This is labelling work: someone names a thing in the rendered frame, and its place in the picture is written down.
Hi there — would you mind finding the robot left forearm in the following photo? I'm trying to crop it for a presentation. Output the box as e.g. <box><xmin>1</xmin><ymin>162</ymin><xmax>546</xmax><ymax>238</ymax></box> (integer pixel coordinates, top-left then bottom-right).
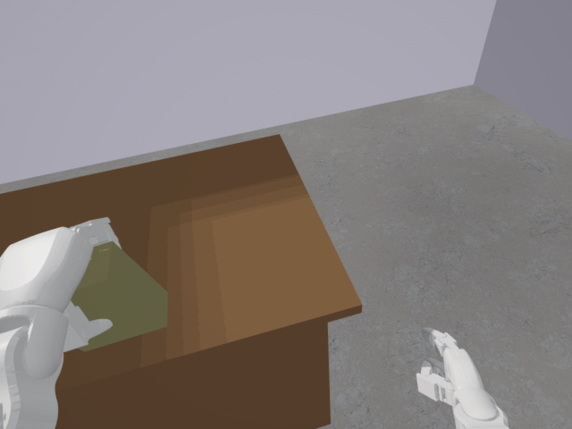
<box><xmin>0</xmin><ymin>305</ymin><xmax>69</xmax><ymax>429</ymax></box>

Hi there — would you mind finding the robot left hand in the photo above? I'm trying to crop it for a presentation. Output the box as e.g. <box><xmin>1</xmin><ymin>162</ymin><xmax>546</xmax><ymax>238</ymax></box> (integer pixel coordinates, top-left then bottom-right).
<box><xmin>0</xmin><ymin>217</ymin><xmax>121</xmax><ymax>352</ymax></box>

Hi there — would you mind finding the robot right forearm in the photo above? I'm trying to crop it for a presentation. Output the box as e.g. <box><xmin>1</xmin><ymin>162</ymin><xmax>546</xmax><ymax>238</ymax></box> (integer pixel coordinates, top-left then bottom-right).
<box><xmin>452</xmin><ymin>387</ymin><xmax>509</xmax><ymax>429</ymax></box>

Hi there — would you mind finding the sponge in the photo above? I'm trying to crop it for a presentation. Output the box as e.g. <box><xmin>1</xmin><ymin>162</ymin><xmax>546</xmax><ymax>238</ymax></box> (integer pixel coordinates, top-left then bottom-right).
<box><xmin>71</xmin><ymin>241</ymin><xmax>168</xmax><ymax>352</ymax></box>

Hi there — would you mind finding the robot right hand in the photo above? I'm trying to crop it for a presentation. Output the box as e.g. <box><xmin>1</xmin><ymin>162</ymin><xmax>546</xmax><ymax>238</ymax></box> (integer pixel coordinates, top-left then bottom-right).
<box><xmin>416</xmin><ymin>327</ymin><xmax>484</xmax><ymax>406</ymax></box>

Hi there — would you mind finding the table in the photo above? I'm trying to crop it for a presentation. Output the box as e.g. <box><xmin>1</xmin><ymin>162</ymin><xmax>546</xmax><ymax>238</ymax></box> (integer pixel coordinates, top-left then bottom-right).
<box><xmin>0</xmin><ymin>134</ymin><xmax>362</xmax><ymax>429</ymax></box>

